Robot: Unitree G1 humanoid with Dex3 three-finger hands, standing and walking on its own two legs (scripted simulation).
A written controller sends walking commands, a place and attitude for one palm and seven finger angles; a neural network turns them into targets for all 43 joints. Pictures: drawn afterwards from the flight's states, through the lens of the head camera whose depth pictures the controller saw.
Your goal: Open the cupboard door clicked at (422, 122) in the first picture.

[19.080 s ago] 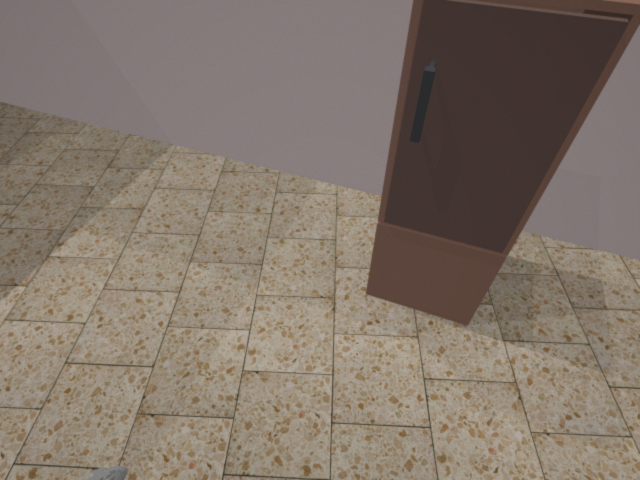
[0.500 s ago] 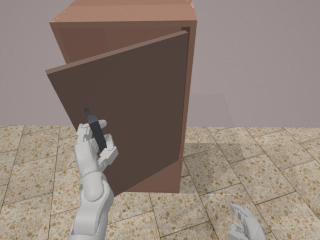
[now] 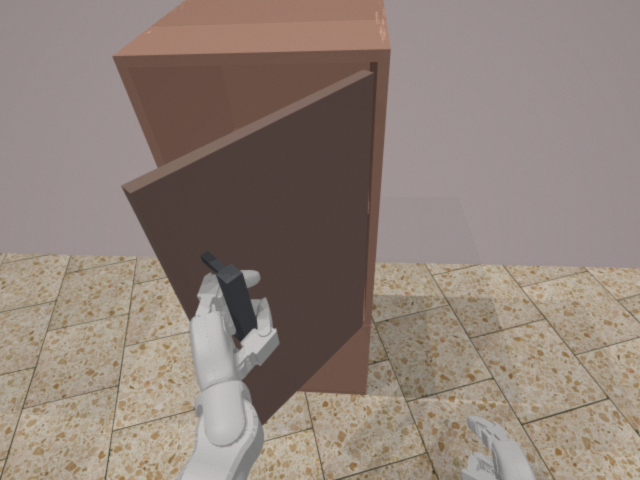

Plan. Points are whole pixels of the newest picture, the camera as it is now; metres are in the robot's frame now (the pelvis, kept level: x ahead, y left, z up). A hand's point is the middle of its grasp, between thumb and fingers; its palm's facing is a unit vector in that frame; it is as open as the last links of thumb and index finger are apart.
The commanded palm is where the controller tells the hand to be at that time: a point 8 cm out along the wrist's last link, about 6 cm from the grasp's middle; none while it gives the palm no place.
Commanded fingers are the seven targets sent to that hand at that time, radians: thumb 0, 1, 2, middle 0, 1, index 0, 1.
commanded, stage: open thumb and fingers to let go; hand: left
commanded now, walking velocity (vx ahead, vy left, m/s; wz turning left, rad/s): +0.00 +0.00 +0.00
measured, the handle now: (233, 308) +0.30 +0.12 +0.09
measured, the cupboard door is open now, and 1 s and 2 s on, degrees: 50 53 53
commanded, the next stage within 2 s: slide the hand sideways off the handle in 0.68 s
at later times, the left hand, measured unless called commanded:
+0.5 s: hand (263, 328) +0.27 +0.08 +0.10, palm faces +0.32 -0.95 +0.01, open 13.8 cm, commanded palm +0.22 +0.13 +0.09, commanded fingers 0.00 -0.50 0.30 -0.21 -0.65 -0.21 -0.65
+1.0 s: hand (258, 362) +0.23 +0.08 +0.10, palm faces -0.15 -0.99 -0.01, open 16.1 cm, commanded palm +0.21 +0.13 +0.09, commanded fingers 0.00 -0.50 0.30 -0.15 -0.30 -0.15 -0.30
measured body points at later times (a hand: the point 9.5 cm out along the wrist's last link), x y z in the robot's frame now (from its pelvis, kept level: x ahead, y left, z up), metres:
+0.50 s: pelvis -0.02 +0.01 +0.00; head -0.03 -0.01 +0.45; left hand +0.25 +0.13 +0.10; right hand +0.16 -0.21 -0.10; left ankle +0.05 +0.16 -0.70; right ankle -0.08 -0.08 -0.70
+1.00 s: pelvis -0.03 +0.03 +0.00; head -0.04 +0.01 +0.45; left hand +0.23 +0.14 +0.10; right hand +0.15 -0.19 -0.09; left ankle +0.04 +0.16 -0.70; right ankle -0.08 -0.08 -0.70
